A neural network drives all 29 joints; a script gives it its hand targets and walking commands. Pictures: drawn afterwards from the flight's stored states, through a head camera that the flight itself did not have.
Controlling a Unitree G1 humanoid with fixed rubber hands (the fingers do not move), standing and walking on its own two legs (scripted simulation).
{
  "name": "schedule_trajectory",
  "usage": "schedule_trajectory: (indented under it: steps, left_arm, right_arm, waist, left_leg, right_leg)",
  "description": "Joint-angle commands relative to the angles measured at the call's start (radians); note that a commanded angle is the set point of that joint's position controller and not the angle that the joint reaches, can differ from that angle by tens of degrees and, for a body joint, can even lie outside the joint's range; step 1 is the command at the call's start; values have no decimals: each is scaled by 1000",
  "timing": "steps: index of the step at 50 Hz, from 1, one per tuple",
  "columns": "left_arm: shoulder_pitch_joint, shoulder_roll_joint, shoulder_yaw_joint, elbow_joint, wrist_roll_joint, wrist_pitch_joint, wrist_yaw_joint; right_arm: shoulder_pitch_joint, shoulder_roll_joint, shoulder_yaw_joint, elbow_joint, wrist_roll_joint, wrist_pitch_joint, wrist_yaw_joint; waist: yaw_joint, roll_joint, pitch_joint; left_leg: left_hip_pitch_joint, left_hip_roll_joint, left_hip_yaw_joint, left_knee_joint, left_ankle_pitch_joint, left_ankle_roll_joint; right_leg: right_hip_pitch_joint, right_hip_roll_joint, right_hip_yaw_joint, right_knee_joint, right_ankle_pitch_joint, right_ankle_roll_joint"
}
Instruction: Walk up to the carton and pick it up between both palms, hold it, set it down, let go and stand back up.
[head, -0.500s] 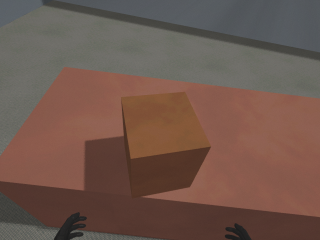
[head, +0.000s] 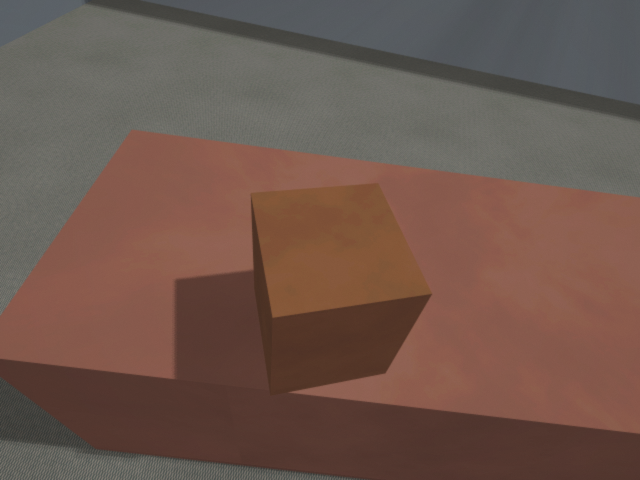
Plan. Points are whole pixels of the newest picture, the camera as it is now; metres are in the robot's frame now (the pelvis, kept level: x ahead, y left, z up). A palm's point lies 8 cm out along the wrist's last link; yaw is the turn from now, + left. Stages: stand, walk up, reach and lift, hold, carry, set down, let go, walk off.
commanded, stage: stand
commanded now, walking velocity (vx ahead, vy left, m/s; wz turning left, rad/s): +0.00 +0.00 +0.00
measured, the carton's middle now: (323, 290) +0.41 +0.03 -0.05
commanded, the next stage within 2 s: none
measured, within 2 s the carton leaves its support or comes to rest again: neither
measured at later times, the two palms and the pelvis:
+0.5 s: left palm out of the picture -0.01 +0.27 -0.14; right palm out of the picture +0.09 -0.25 -0.12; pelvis -0.01 +0.00 +0.00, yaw +0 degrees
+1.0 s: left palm out of the picture -0.02 +0.27 -0.14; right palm out of the picture +0.07 -0.25 -0.12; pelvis -0.02 +0.00 +0.00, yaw +0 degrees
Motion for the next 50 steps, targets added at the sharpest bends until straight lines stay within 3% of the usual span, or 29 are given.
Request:
schedule_trajectory:
  steps: [1, 5, 6, 7, 8, 10, 12, 13, 14, 16, 18, 20, 22, 23, 25, 26, 29, 30, 31, 33, 34, 39, 41, 42, 43, 45, 47, 48, 50]
  left_arm:
    - [-28, 245, 31, -31, 5, -40, -2]
    - [-10, 256, 31, -12, -4, -42, 1]
    - [14, 227, 19, 6, -13, -40, 3]
    - [-24, 256, 30, 6, -4, -39, 3]
    - [-48, 238, 20, -14, -10, -36, 0]
    - [-2, 249, 16, 8, -10, -38, 4]
    - [-54, 236, 26, -8, -8, -37, -4]
    - [-40, 263, 25, -4, -9, -39, -1]
    - [-61, 254, 29, 9, -10, -40, 0]
    - [-39, 266, 32, 12, 3, -38, -3]
    - [-30, 253, 30, 11, -10, -35, -3]
    - [-20, 247, 24, 15, -10, -39, -3]
    - [-42, 276, 37, 14, -8, -46, 4]
    - [-37, 284, 31, -1, -15, -44, -2]
    - [-48, 271, 27, 1, -11, -38, 3]
    - [-50, 275, 30, 17, -13, -36, 7]
    - [-35, 242, 21, 16, -6, -44, -3]
    - [-27, 254, 20, 30, -10, -43, -1]
    - [-38, 275, 26, 19, -6, -42, 2]
    - [-50, 245, 23, 14, -19, -39, 3]
    - [-14, 227, 12, 22, -18, -42, 6]
    - [-40, 265, 25, 17, -7, -29, -4]
    - [-40, 258, 23, 32, -12, -32, -2]
    - [-34, 267, 23, 27, -14, -32, -5]
    - [-1, 246, 21, 30, -11, -34, 0]
    - [-61, 273, 28, 22, -15, -34, 1]
    - [-49, 253, 27, 16, -19, -39, -1]
    - [-52, 241, 17, 18, -16, -45, 0]
    - [-46, 286, 32, 18, -20, -37, 0]
  right_arm:
    - [-36, -276, -71, -66, -127, -6, -13]
    - [-38, -245, -64, -48, -121, -2, -4]
    - [-27, -245, -57, -38, -115, -6, -1]
    - [-15, -249, -66, -37, -115, -3, -4]
    - [-60, -277, -70, -41, -119, 4, -8]
    - [-78, -259, -69, -58, -118, -10, -2]
    - [-83, -246, -64, -47, -119, -2, -8]
    - [-67, -229, -54, -44, -118, 2, -5]
    - [-56, -215, -48, -32, -119, -1, -5]
    - [-66, -227, -54, -29, -118, -6, -3]
    - [-40, -265, -62, -26, -119, -7, 0]
    - [-60, -262, -61, -18, -121, -10, -11]
    - [-59, -225, -56, -8, -124, 0, -3]
    - [-67, -233, -56, -18, -118, 5, -8]
    - [-51, -227, -50, -11, -106, 7, -7]
    - [-34, -253, -55, -3, -111, -1, -9]
    - [-59, -272, -72, -11, -126, -3, -6]
    - [-43, -255, -65, 4, -131, -4, -2]
    - [-46, -277, -70, -7, -122, -5, -2]
    - [-33, -249, -60, 1, -114, -2, 2]
    - [-45, -227, -52, 3, -121, -5, 3]
    - [-65, -283, -72, 16, -122, -7, 2]
    - [-27, -254, -63, 14, -113, -10, 6]
    - [-44, -266, -63, 8, -123, -10, 8]
    - [-10, -253, -59, 23, -129, -5, 5]
    - [-45, -251, -65, 16, -125, -7, 4]
    - [-50, -255, -56, 21, -120, -4, -3]
    - [-74, -268, -69, 4, -113, -11, 0]
    - [-77, -265, -65, 21, -119, -1, 1]
  waist:
    - [-62, 147, -131]
    - [-60, 168, -127]
    - [-59, 127, -175]
    - [-91, 100, -135]
    - [-66, 139, -152]
    - [-65, 194, -148]
    - [-58, 144, -143]
    - [-73, 171, -147]
    - [-78, 122, -142]
    - [-69, 155, -136]
    - [-71, 100, -100]
    - [-68, 164, -80]
    - [-69, 165, -117]
    - [-78, 127, -139]
    - [-70, 95, -153]
    - [-92, 111, -106]
    - [-77, 186, -121]
    - [-84, 136, -125]
    - [-96, 156, -95]
    - [-78, 160, -153]
    - [-66, 122, -130]
    - [-74, 196, -37]
    - [-93, 172, -98]
    - [-81, 122, -72]
    - [-81, 171, -72]
    - [-82, 117, -78]
    - [-77, 154, -52]
    - [-82, 116, -78]
    - [-68, 166, -110]
  left_leg:
    - [101, 59, -68, -56, 255, 106]
    - [129, 54, -55, -47, 263, 103]
    - [151, 63, -70, -47, 275, 111]
    - [119, 52, -55, -57, 243, 104]
    - [127, 58, -61, -69, 260, 103]
    - [132, 68, -77, -72, 225, 108]
    - [115, 62, -73, -68, 228, 113]
    - [125, 63, -65, -71, 217, 113]
    - [130, 63, -70, -73, 218, 110]
    - [123, 61, -74, -94, 244, 96]
    - [96, 50, -61, -91, 242, 88]
    - [105, 51, -61, -73, 263, 98]
    - [108, 55, -56, -77, 207, 90]
    - [125, 59, -64, -84, 225, 94]
    - [116, 48, -53, -90, 223, 90]
    - [99, 55, -70, -85, 196, 109]
    - [128, 61, -65, -95, 208, 104]
    - [132, 64, -66, -94, 224, 102]
    - [113, 62, -81, -95, 211, 103]
    - [151, 73, -70, -106, 241, 101]
    - [156, 64, -84, -107, 206, 101]
    - [85, 58, -79, -132, 119, 96]
    - [105, 59, -84, -119, 130, 103]
    - [113, 46, -72, -122, 120, 96]
    - [115, 67, -84, -120, 125, 113]
    - [100, 64, -85, -131, 173, 100]
    - [103, 63, -78, -120, 161, 106]
    - [121, 67, -82, -133, 191, 104]
    - [103, 63, -76, -116, 188, 103]
  right_leg:
    - [67, -187, 171, -128, 205, 41]
    - [38, -183, 194, -128, 246, 38]
    - [61, -178, 183, -127, 267, 32]
    - [55, -175, 175, -130, 243, 32]
    - [47, -179, 164, -115, 205, 31]
    - [57, -192, 174, -126, 202, 32]
    - [48, -188, 187, -132, 172, 20]
    - [51, -196, 191, -134, 170, 30]
    - [36, -190, 196, -136, 182, 20]
    - [58, -184, 160, -121, 174, 24]
    - [40, -174, 162, -131, 216, 42]
    - [38, -180, 175, -140, 249, 42]
    - [58, -198, 201, -155, 228, 48]
    - [58, -191, 172, -138, 235, 31]
    - [80, -204, 167, -141, 251, 50]
    - [40, -192, 205, -145, 230, 31]
    - [46, -181, 172, -142, 151, 15]
    - [43, -181, 183, -137, 197, 16]
    - [31, -177, 175, -144, 180, 17]
    - [55, -175, 165, -127, 147, 20]
    - [45, -172, 171, -142, 152, 19]
    - [-25, -180, 182, -157, 19, 13]
    - [30, -196, 200, -167, 78, 1]
    - [-11, -187, 194, -173, 1, 11]
    - [-12, -194, 215, -167, 15, 0]
    - [16, -188, 198, -157, 85, 18]
    - [-4, -187, 200, -166, 78, 22]
    - [14, -193, 193, -168, 109, 27]
    - [56, -207, 201, -159, 168, 17]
